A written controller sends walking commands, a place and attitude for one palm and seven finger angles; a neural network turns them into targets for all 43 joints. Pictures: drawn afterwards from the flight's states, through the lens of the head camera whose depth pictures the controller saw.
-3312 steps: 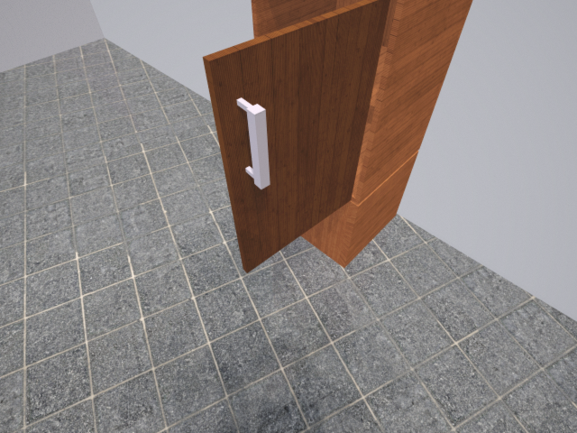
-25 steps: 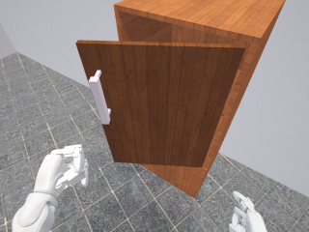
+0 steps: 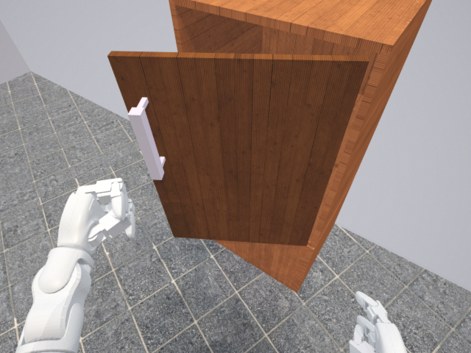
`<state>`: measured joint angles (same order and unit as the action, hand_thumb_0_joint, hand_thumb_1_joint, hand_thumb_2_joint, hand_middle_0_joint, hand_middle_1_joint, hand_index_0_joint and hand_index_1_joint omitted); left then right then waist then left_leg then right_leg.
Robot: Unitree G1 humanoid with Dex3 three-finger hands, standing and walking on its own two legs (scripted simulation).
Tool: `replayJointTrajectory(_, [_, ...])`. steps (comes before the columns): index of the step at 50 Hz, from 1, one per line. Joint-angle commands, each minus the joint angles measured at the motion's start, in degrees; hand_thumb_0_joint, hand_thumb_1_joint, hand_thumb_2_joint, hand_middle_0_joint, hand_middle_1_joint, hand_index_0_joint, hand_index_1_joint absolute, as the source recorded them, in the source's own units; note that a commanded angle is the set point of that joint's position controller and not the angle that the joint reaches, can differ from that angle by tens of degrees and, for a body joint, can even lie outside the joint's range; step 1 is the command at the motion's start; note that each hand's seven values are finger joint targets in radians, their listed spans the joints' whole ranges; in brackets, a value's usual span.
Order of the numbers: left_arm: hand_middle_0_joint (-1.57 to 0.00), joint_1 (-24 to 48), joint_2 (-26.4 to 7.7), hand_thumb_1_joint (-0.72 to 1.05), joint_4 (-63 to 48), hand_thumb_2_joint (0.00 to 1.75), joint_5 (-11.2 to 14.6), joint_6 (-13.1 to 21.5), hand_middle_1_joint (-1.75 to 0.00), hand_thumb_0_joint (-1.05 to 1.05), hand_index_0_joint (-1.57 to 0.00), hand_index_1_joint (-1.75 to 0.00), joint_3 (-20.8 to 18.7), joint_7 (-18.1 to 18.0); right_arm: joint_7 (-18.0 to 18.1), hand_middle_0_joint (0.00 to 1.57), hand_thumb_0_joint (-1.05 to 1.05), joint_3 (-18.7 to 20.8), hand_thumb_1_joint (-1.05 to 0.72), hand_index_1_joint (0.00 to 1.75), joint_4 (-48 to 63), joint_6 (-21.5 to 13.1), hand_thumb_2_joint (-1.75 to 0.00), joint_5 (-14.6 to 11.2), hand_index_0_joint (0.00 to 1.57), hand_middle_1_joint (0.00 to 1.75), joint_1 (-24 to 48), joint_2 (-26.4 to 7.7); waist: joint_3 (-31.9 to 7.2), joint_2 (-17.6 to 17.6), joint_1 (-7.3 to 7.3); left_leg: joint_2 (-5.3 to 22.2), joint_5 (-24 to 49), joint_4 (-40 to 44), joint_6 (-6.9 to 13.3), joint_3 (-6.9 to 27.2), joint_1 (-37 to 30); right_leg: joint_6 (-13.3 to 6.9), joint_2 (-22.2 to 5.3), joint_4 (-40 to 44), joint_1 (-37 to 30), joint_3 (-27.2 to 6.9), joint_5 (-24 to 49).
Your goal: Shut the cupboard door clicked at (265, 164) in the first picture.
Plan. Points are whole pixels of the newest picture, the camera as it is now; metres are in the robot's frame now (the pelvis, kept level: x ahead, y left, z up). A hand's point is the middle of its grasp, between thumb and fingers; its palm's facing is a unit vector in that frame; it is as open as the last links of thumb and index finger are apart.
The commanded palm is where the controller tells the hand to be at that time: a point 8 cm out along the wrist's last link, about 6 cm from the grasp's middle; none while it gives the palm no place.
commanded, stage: bring the fist close to the handle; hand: left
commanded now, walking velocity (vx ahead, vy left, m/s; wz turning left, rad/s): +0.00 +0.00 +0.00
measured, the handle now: (151, 140) +0.47 +0.21 +0.10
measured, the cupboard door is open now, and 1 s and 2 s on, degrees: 30 30 23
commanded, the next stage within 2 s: push the door shut along its arc in 1.12 s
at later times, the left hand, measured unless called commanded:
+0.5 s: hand (151, 194) +0.34 +0.18 +0.10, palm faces -0.02 -1.00 -0.03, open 3.1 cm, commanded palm +0.32 +0.23 +0.11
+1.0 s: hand (158, 175) +0.38 +0.17 +0.11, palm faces -0.01 -1.00 -0.02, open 3.1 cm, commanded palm +0.35 +0.22 +0.11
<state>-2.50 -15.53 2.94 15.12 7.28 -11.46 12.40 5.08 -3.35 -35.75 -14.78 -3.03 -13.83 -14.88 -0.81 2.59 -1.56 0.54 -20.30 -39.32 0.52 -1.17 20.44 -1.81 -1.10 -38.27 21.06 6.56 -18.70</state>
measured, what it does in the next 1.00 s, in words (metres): stands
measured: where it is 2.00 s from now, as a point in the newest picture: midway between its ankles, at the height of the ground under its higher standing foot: outside the picture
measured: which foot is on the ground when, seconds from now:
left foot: down 0.00-1.00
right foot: down 0.00-1.00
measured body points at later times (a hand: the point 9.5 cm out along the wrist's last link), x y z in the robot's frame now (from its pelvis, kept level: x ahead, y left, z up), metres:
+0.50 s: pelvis +0.01 +0.01 +0.00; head +0.03 -0.01 +0.45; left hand +0.34 +0.23 +0.10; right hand +0.18 -0.23 -0.09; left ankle +0.00 +0.11 -0.72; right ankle +0.02 -0.10 -0.72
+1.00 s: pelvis +0.01 +0.02 +0.00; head +0.03 +0.00 +0.45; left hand +0.37 +0.22 +0.11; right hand +0.13 -0.24 -0.10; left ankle +0.00 +0.11 -0.72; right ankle +0.02 -0.10 -0.72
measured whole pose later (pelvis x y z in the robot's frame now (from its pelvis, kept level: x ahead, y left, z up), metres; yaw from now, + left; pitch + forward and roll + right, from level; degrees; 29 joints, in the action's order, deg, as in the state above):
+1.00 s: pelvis +0.01 +0.02 +0.00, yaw -2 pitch +4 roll +0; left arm 15.5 -12.9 23.7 11.6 9.6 -10.0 8.0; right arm 2.7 -1.1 -37.1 -6.7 -3.1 -16.7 -15.2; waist -2.5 2.0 0.4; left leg 0.0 -20.2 -36.5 1.7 -3.9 19.9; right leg -0.5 -1.4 -36.3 21.9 3.7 -18.0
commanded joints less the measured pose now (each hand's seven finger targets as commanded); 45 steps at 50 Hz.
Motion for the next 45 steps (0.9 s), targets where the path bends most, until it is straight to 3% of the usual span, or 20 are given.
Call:
replayJointTrajectory(1, [-1.3,11.0,-8.0,0.9,-6.0,0.9,1.4,-0.5,-1.5,0.0,-1.3,-1.5,-2.7,2.3,0.5,0.2,0.0,3.4,-0.9,0.3,9.3,-2.6,-0.9,-0.4,0.2,0.3,4.1,-6.9,-10.6,-3.5,0.47,-1.4,9.2,6.0,0.9,1.5,-1.0,1.5,-0.3,7.8,-5.5,-6.1,8.0])
replayJointTrajectory(3, [-1.3,9.5,-10.9,0.9,-5.1,0.9,2.0,-1.4,-1.5,0.0,-1.3,-1.5,-7.0,1.7,0.4,0.2,0.0,3.5,-0.9,0.3,9.9,-2.0,-0.9,-0.2,0.2,0.3,4.3,-7.1,-12.3,-5.9,-1.03,-1.4,11.8,5.9,0.9,1.2,-0.1,1.6,-0.5,7.2,-8.3,-6.3,11.3])
replayJointTrajectory(5, [-1.3,13.5,-10.1,0.9,-8.5,0.9,2.0,-0.3,-1.5,0.0,-1.3,-1.5,-7.1,0.4,0.0,0.2,0.0,3.4,-0.9,0.3,10.5,-1.7,-0.9,0.1,0.2,0.3,4.9,-6.3,-14.4,-4.3,-1.07,-1.5,14.3,6.2,0.8,0.8,-1.8,1.6,-0.5,6.2,-9.0,-5.8,15.3])
replayJointTrajectory(8, [-1.3,14.9,-11.8,0.9,-11.3,0.9,1.3,2.9,-1.5,0.0,-1.3,-1.5,-9.0,-2.0,-0.5,0.2,0.0,3.5,-0.9,0.3,10.3,-1.5,-0.9,0.5,0.2,0.3,4.5,-6.1,-15.5,-3.5,-1.35,-1.1,18.6,6.1,0.7,0.6,-3.2,1.3,0.0,4.6,-10.0,-5.1,20.5])
replayJointTrajectory(12, [-1.3,14.5,-6.5,0.9,-10.6,0.9,-0.5,4.6,-1.5,0.0,-1.3,-1.5,-3.3,-2.5,-1.4,0.2,0.0,3.8,-0.9,0.3,9.5,-1.5,-0.9,0.4,0.2,0.3,3.4,-5.9,-14.1,0.2,0.4,-0.9,20.5,5.7,0.6,0.2,-5.7,1.2,0.6,4.2,-6.3,-4.1,22.1])
replayJointTrajectory(13, [-1.3,15.5,-7.1,0.9,-8.4,0.9,-0.9,4.1,-1.5,0.0,-1.3,-1.5,-2.9,-2.2,-1.3,0.2,0.0,4.0,-0.9,0.3,9.1,-1.2,-0.9,0.4,0.2,0.3,2.9,-6.5,-12.6,-2.2,1.25,-0.7,19.3,5.5,0.8,0.3,-4.9,1.3,0.5,4.7,-5.7,-4.2,20.9])
replayJointTrajectory(17, [-1.3,20.6,-6.0,0.9,-3.5,0.9,-0.7,1.3,-1.5,0.0,-1.3,-1.5,-0.8,-0.6,-0.8,0.2,0.0,4.0,-0.9,0.3,8.5,0.1,-0.9,-0.3,0.2,0.3,3.2,-6.9,-8.9,-2.5,2.45,-0.9,13.1,6.5,0.7,0.7,-3.4,1.3,0.6,6.4,-3.1,-4.3,14.4])
replayJointTrajectory(18, [-1.3,22.2,-6.7,0.9,-3.0,0.9,-0.5,0.9,-1.5,0.0,-1.3,-1.5,-1.3,-0.8,-0.6,0.2,0.0,4.0,-0.9,0.3,8.5,0.3,-0.9,-0.3,0.2,0.3,3.3,-7.1,-8.9,-4.1,2.48,-0.8,12.1,6.5,0.9,0.9,-3.2,1.4,0.4,6.9,-3.1,-4.6,12.9])
replayJointTrajectory(19, [-1.3,25.1,-6.6,0.9,-3.7,0.9,-0.7,0.8,-1.5,0.0,-1.3,-1.5,-0.7,-0.9,-0.4,0.2,0.0,4.0,-0.9,0.3,8.5,0.5,-0.9,-0.4,0.2,0.3,3.6,-7.1,-10.1,-2.8,2.77,-0.9,11.5,6.7,0.9,1.1,-3.8,1.3,0.5,6.8,-3.0,-4.5,11.9])
replayJointTrajectory(22, [-1.3,31.4,-6.8,0.9,-5.1,0.9,-1.1,2.0,-1.5,0.0,-1.3,-1.5,-1.0,-2.7,-0.2,0.2,0.0,3.7,-0.9,0.3,8.3,0.6,-0.9,-0.1,0.2,0.3,3.8,-6.6,-14.5,-1.2,2.45,-0.7,13.9,6.9,0.6,1.9,-6.5,0.8,0.6,5.6,-3.9,-3.9,13.5])
replayJointTrajectory(25, [-1.3,32.6,-7.8,0.9,-3.6,0.9,-1.4,3.8,-1.5,0.0,-1.3,-1.5,-2.5,-4.6,-0.6,0.2,0.0,3.7,-0.9,0.3,7.7,0.7,-0.9,0.4,0.2,0.3,3.3,-6.3,-18.0,-2.7,1.92,-0.5,17.1,6.4,0.6,1.7,-7.3,0.9,0.6,4.7,-5.8,-4.1,16.7])
replayJointTrajectory(28, [-1.3,31.0,-8.2,0.9,2.8,0.9,-2.4,3.9,-1.5,0.0,-1.3,-1.5,-3.3,-5.4,-1.1,0.2,0.0,3.7,-0.9,0.3,6.9,1.6,-0.9,0.5,0.2,0.3,2.8,-6.6,-16.5,-2.9,1.28,-0.3,18.3,6.6,0.3,1.6,-6.2,0.7,0.6,4.5,-5.7,-3.8,17.9])
replayJointTrajectory(31, [-1.3,32.4,-6.5,0.9,10.0,0.9,-2.8,1.9,-1.5,0.0,-1.3,-1.5,-2.0,-5.1,-1.5,0.2,0.0,3.8,-0.9,0.3,6.6,3.0,-0.9,0.0,0.2,0.3,2.5,-6.8,-12.2,-3.6,1.96,-0.5,15.3,7.2,0.2,1.2,-3.7,0.7,0.6,5.5,-3.9,-3.9,16.0])
replayJointTrajectory(33, [-1.3,34.3,-8.9,0.9,13.7,0.9,-3.1,0.8,-1.5,0.0,-1.3,-1.5,-3.7,-5.0,-1.3,0.2,0.0,3.9,-0.9,0.3,6.7,4.2,-0.9,0.0,0.2,0.3,2.1,-7.4,-11.5,-4.8,1.93,-0.6,13.6,7.3,0.4,1.1,-2.3,0.8,0.4,6.1,-4.2,-4.3,14.6])
replayJointTrajectory(35, [-1.3,38.8,-8.3,0.9,12.7,0.9,-2.8,1.1,-1.5,0.0,-1.3,-1.5,-3.0,-4.7,-1.3,0.2,0.0,3.9,-0.9,0.3,7.2,4.8,-0.9,-0.1,0.2,0.3,2.2,-7.1,-13.2,-4.1,2.48,-0.6,14.0,7.2,0.5,0.8,-3.1,0.8,0.4,6.1,-4.3,-4.5,15.1])
replayJointTrajectory(37, [-1.3,39.8,-8.6,0.9,10.1,0.9,-2.6,3.0,-1.5,0.0,-1.3,-1.5,-3.5,-4.6,-1.4,0.2,0.0,4.2,-0.9,0.3,7.7,4.7,-0.9,0.2,0.2,0.3,2.1,-6.9,-17.2,-2.0,1.58,-0.6,16.9,6.9,0.4,0.8,-5.0,0.4,0.5,5.3,-6.0,-4.7,17.7])
replayJointTrajectory(38, [-1.3,40.0,-10.6,0.9,8.4,0.9,-2.5,4.2,-1.5,0.0,-1.3,-1.5,-5.2,-4.7,-1.3,0.2,0.0,4.3,-0.9,0.3,7.9,4.7,-0.9,0.4,0.2,0.3,1.9,-7.1,-19.1,-2.0,1.14,-0.4,19.0,6.5,0.5,0.8,-5.9,0.4,0.5,4.9,-7.5,-4.8,19.7])
replayJointTrajectory(41, [-1.3,38.5,-7.9,0.9,4.6,0.9,-2.2,7.7,-1.5,0.0,-1.3,-1.5,-3.0,-4.2,-1.8,0.2,0.0,4.5,-0.9,0.3,8.0,4.2,-0.9,0.4,0.2,0.3,1.5,-6.4,-22.7,-0.1,0.94,0.0,25.1,6.0,0.2,0.8,-8.8,0.2,1.0,3.7,-8.3,-4.5,23.9])
replayJointTrajectory(43, [-1.3,36.0,-7.9,0.9,6.4,0.9,-2.4,8.0,-1.5,0.0,-1.3,-1.5,-3.0,-4.4,-2.0,0.2,0.0,4.8,-0.9,0.3,7.5,4.3,-0.9,0.4,0.2,0.3,0.8,-6.7,-20.7,-1.1,1.17,0.3,25.3,5.9,0.2,1.0,-8.4,0.4,1.1,3.9,-7.2,-4.1,23.1])
replayJointTrajectory(45, [-1.3,34.8,-5.0,0.9,7.6,0.9,-2.6,7.2,-1.5,0.0,-1.3,-1.5,-0.5,-4.4,-2.3,0.2,0.0,4.9,-0.9,0.3,7.2,4.5,-0.9,0.0,0.2,0.3,0.8,-6.8,-17.2,-1.4,1.95,0.3,23.4,6.6,0.1,1.2,-7.3,0.6,1.2,4.4,-5.2,-3.8,21.3])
